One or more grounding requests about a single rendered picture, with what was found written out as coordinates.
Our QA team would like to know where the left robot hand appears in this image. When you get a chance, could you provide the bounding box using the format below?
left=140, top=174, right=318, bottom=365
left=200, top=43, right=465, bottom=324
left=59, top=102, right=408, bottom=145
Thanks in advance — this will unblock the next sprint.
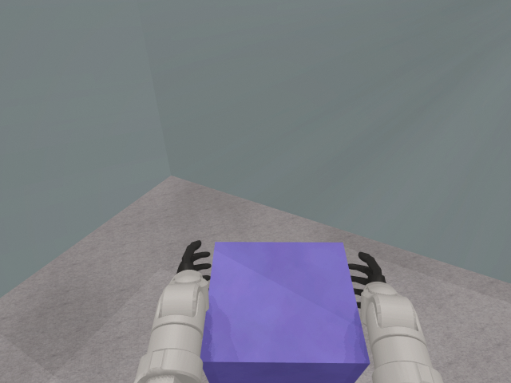
left=177, top=240, right=211, bottom=290

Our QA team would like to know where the right robot hand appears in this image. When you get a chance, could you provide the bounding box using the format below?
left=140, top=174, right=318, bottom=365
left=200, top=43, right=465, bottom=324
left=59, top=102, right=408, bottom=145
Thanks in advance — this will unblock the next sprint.
left=348, top=252, right=386, bottom=309

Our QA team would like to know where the left robot forearm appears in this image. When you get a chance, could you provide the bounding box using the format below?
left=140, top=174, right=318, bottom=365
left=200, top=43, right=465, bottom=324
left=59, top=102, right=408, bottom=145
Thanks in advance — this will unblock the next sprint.
left=133, top=270, right=209, bottom=383

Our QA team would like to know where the right robot forearm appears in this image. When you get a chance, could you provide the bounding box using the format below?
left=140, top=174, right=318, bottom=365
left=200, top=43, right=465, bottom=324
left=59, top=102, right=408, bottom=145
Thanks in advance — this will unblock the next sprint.
left=360, top=282, right=444, bottom=383

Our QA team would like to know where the carton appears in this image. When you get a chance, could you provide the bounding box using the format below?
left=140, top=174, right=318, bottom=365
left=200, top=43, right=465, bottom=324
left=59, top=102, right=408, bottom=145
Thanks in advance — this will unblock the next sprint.
left=200, top=242, right=370, bottom=383

